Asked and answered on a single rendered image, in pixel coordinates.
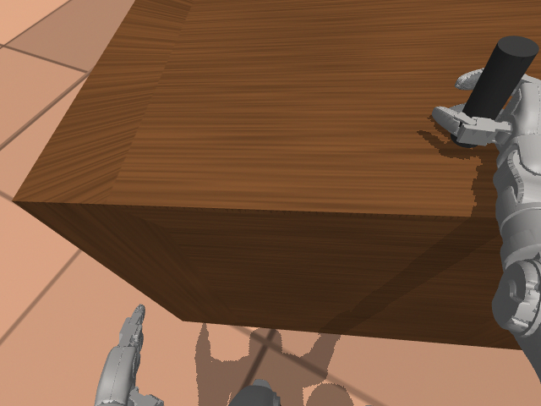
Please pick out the left robot hand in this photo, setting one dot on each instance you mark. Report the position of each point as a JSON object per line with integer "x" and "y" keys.
{"x": 117, "y": 382}

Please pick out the right robot hand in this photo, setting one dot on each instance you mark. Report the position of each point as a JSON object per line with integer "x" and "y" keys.
{"x": 521, "y": 116}

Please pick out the right robot arm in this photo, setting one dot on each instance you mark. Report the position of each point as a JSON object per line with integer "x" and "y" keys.
{"x": 516, "y": 305}

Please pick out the can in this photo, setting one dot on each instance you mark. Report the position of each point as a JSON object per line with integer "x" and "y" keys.
{"x": 507, "y": 64}

